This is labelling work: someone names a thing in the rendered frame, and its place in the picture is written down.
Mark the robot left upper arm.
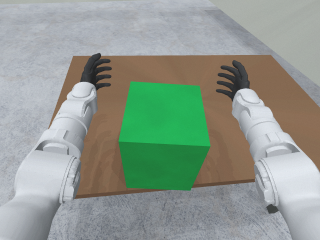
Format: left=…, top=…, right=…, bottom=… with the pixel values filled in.
left=0, top=150, right=82, bottom=240

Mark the robot right hand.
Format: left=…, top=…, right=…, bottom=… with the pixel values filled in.
left=216, top=60, right=250, bottom=102

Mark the left robot forearm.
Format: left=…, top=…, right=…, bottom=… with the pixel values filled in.
left=14, top=82, right=98, bottom=195

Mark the right robot forearm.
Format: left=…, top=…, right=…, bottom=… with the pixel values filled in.
left=232, top=88, right=320, bottom=180

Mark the robot left hand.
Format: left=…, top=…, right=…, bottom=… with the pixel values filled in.
left=80, top=53, right=112, bottom=90

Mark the table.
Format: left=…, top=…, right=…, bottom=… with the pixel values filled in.
left=48, top=55, right=320, bottom=214

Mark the robot right upper arm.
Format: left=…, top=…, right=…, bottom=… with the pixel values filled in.
left=254, top=152, right=320, bottom=240

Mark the carton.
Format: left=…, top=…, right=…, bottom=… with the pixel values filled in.
left=118, top=81, right=211, bottom=191

